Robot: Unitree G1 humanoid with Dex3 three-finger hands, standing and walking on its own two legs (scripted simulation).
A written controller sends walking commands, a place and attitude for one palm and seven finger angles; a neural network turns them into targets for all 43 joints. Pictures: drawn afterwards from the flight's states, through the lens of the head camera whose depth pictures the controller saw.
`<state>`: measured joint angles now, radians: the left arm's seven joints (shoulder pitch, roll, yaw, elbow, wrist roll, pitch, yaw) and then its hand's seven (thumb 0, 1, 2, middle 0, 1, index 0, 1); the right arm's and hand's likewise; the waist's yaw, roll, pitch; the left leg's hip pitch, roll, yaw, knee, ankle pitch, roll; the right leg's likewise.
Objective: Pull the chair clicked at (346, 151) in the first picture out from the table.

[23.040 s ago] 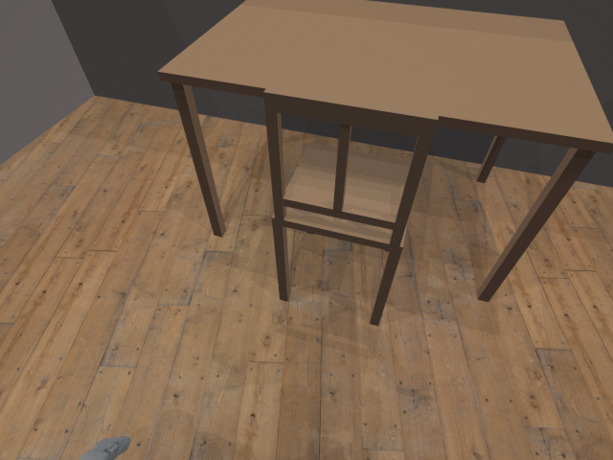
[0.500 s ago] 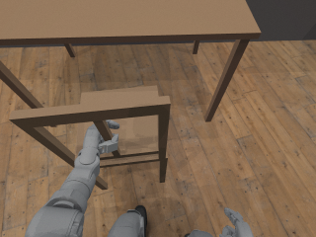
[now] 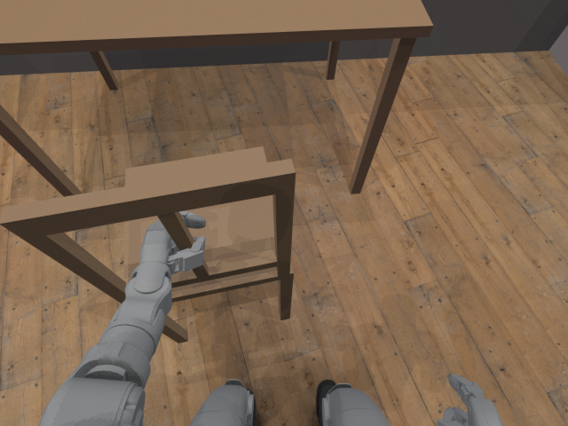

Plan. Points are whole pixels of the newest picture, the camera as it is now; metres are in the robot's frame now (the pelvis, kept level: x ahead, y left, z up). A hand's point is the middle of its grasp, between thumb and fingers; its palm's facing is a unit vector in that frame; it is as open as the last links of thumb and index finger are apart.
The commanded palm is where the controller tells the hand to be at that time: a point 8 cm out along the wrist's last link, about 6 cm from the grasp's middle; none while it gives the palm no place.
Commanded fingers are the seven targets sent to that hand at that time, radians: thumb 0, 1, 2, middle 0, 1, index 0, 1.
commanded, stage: step backward, pulling the chair out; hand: left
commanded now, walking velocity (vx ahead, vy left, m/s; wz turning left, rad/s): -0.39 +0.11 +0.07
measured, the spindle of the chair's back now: (187, 246) +0.39 +0.16 -0.08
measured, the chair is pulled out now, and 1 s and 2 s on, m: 0.30 0.57 0.64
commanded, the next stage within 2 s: stop walking, hand still on the chair in 0.72 s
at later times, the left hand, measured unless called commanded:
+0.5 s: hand (181, 334) +0.24 +0.15 -0.06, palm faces +0.02 -0.98 -0.20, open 5.6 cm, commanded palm +0.23 +0.20 -0.06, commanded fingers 0.00 0.90 0.90 -0.50 -1.45 -0.50 -1.45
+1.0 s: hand out of the picture +0.10 +0.14 -0.06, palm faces +0.01 -0.98 -0.18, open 5.6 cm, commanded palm +0.09 +0.19 -0.04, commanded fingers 0.00 0.90 0.90 -0.50 -1.45 -0.50 -1.45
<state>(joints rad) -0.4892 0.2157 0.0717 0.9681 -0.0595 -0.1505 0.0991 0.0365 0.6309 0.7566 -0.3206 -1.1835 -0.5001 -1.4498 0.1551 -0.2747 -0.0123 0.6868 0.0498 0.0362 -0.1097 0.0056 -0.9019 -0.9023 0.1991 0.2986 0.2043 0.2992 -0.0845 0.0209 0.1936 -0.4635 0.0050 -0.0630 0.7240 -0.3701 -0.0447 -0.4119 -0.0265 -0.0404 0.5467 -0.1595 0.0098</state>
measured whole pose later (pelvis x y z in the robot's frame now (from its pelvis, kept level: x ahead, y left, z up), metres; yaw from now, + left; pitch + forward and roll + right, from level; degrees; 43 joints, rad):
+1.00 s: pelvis -0.23 +0.01 +0.00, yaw +1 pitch -1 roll +0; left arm -0.38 0.15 0.01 0.90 -0.05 -0.09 0.09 0.06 0.64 0.76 -0.28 -1.22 -0.50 -1.45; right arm 0.20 -0.24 0.02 0.71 0.04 0.01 -0.12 0.01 -0.90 -0.90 0.20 0.30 0.21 0.30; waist -0.05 0.02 0.16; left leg -0.33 0.01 -0.03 0.57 -0.21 -0.01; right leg -0.36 -0.02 0.00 0.58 -0.23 0.02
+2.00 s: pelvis -0.19 +0.00 +0.02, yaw +1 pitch -2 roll +0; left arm 0.10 0.13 -0.08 0.59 -0.03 -0.08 0.09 0.09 0.63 0.81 -0.28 -1.23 -0.50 -1.45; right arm 0.18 -0.22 0.04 0.69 0.02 0.01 -0.12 0.01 -0.90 -0.90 0.20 0.30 0.21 0.30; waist 0.00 0.02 0.02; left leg -0.17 0.02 -0.02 0.41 -0.21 -0.03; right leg -0.21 -0.02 -0.01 0.41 -0.18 0.01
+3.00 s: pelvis -0.15 +0.01 -0.03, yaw +3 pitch +10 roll -1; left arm 0.47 0.18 -0.06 -0.14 -0.04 0.27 0.04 -0.01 -0.53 0.20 -0.01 -0.02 -0.01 -0.02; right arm 0.26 -0.24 0.01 0.50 0.03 -0.13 -0.10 0.01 -0.90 -0.90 0.20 0.30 0.21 0.30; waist -0.02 0.05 -0.14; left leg -0.58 0.00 -0.06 0.89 -0.49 -0.02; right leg -0.60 -0.04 -0.04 0.88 -0.46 0.02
